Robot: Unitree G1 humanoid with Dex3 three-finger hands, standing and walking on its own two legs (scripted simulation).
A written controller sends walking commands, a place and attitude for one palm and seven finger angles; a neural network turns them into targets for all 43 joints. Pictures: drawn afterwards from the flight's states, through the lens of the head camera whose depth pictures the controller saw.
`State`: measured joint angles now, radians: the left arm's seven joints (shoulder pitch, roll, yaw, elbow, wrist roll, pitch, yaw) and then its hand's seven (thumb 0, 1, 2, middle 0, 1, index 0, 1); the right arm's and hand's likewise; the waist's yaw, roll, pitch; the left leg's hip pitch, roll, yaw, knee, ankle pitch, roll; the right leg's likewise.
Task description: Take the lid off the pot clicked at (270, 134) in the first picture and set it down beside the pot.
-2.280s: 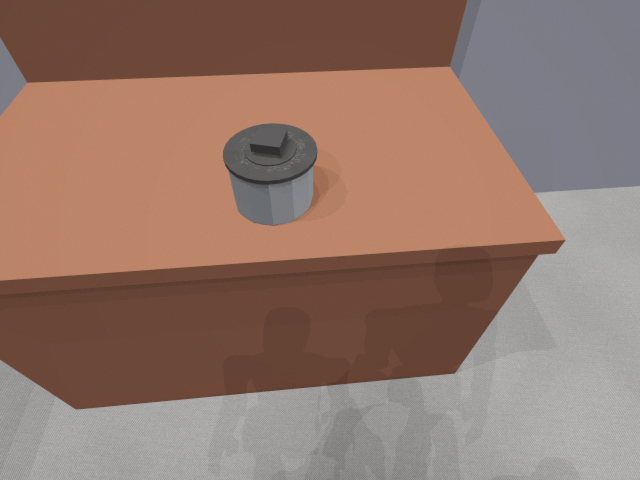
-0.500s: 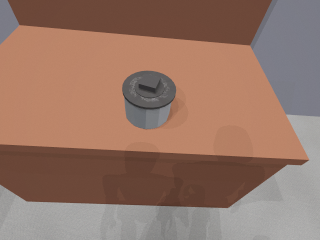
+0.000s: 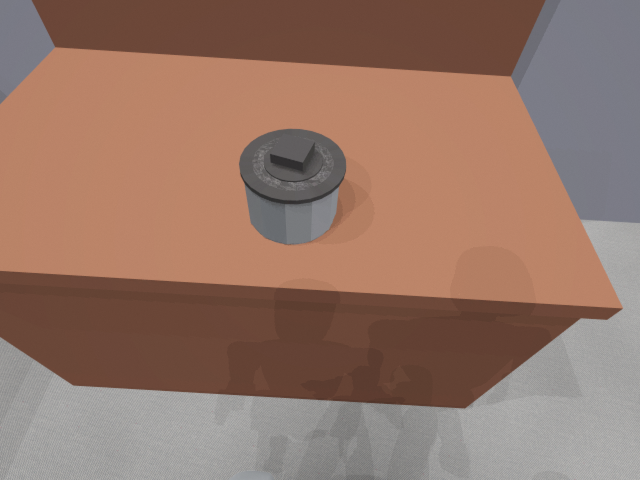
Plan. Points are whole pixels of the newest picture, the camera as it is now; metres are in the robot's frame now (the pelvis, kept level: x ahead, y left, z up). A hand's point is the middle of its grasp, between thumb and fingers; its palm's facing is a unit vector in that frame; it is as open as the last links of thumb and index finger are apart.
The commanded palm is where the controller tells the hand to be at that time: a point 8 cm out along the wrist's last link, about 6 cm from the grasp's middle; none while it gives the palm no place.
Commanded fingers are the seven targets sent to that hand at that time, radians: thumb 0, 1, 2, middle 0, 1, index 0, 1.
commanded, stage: come to a stop and stand still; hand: left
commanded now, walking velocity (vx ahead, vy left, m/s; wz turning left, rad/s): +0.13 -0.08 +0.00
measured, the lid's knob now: (292, 152) +0.55 +0.09 +0.08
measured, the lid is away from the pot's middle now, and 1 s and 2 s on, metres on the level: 0.00 0.00 0.00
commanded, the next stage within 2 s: look again from close up in 0.26 s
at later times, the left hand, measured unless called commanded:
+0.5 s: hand out of the picture -0.01 +0.19 -0.17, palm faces -0.02 -0.98 -0.20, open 7.4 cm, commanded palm none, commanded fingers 0.00 0.90 0.90 -0.20 -0.30 -0.20 -0.30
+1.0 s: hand out of the picture +0.04 +0.19 -0.17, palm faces +0.00 -0.98 -0.20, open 7.4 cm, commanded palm none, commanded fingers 0.00 0.90 0.90 -0.20 -0.30 -0.20 -0.30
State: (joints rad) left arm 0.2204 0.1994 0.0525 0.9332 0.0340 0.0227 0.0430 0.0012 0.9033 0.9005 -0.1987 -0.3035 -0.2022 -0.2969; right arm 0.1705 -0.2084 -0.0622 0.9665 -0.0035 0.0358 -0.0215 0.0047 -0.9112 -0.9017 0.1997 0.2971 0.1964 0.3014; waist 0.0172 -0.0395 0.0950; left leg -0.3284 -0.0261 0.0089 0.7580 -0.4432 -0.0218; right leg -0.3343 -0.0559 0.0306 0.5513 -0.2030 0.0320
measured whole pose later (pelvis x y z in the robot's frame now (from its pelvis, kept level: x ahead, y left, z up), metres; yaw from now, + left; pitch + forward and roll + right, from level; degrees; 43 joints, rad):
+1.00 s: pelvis +0.03 +0.01 +0.00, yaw -1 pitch +0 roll +0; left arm 0.31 0.17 -0.01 1.06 0.01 -0.02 0.05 0.00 0.91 0.90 -0.20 -0.30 -0.20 -0.30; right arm 0.26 -0.16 0.01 1.09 0.00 -0.02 -0.04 0.01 -0.92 -0.90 0.20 0.30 0.20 0.30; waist -0.01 -0.02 0.01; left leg -0.20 -0.02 0.03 0.51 -0.31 0.03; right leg -0.14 0.02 0.04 0.49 -0.35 -0.01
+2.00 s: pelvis -0.01 +0.01 +0.01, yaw +2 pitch -2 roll -1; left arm 0.61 0.24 0.11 0.01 -0.03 -0.03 0.08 0.01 0.90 0.90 -1.23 -1.44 -1.24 -1.43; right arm 0.23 -0.18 0.03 0.60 0.02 -0.10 -0.08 0.01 -0.90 -0.90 0.20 0.30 0.20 0.30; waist 0.04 0.03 0.00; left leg -0.23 -0.02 -0.02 0.52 -0.25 0.02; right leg -0.14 0.02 -0.02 0.47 -0.29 -0.01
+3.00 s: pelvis +0.00 +0.01 +0.01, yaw +0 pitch +0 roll +0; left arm 0.57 0.45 0.17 -0.44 0.44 0.03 0.13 0.01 0.87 0.90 -1.28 -1.48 -1.28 -1.47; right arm 0.18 -0.24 0.02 0.57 0.00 -0.02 -0.03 0.01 -0.90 -0.90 0.20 0.30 0.20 0.30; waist 0.08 0.07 -0.02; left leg -0.26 -0.01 0.01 0.52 -0.26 0.02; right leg -0.19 0.02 0.01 0.49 -0.31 -0.01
